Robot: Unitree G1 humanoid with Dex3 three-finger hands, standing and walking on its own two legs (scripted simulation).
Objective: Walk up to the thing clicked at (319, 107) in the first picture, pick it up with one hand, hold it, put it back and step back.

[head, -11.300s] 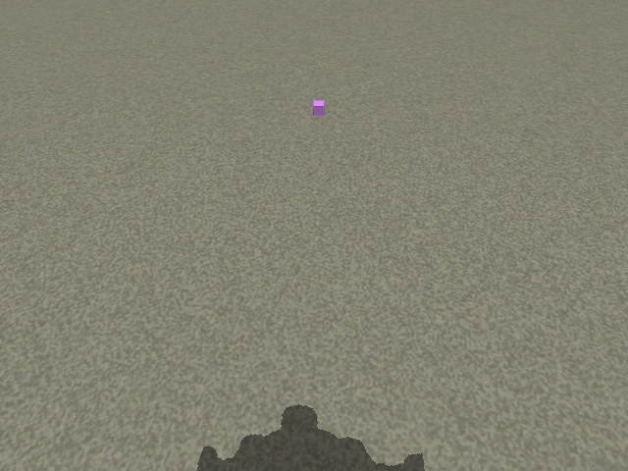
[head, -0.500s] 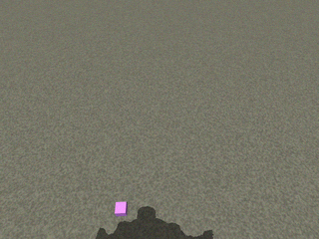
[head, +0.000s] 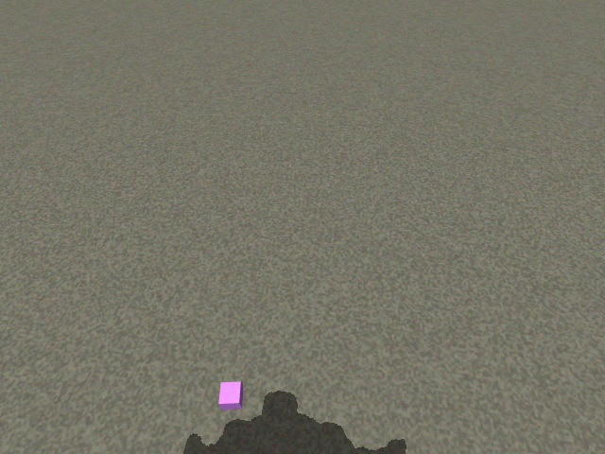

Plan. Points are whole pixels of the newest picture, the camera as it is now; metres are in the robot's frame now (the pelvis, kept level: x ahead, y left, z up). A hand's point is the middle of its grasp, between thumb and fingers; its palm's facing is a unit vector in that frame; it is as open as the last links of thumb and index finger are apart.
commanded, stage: stand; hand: left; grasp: from above
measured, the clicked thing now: (231, 395) +0.39 +0.26 -0.75
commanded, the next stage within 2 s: rise first in 0.72 s
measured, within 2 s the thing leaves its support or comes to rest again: neither
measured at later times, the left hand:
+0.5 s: hand out of the picture +0.07 +0.25 -0.16, palm faces -0.03 -0.94 -0.34, open 7.4 cm
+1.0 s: hand out of the picture +0.13 +0.25 -0.17, palm faces +0.01 -0.95 -0.33, open 8.1 cm
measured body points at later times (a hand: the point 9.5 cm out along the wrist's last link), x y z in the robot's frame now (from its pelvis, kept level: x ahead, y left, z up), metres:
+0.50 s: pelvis +0.00 +0.00 +0.00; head +0.01 +0.00 +0.45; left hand +0.07 +0.30 -0.13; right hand +0.07 -0.30 -0.13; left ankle +0.00 +0.13 -0.75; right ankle -0.03 -0.14 -0.75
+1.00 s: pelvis -0.01 +0.00 -0.01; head +0.04 +0.01 +0.43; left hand +0.13 +0.30 -0.14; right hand +0.08 -0.28 -0.14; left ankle +0.00 +0.13 -0.75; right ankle -0.03 -0.14 -0.75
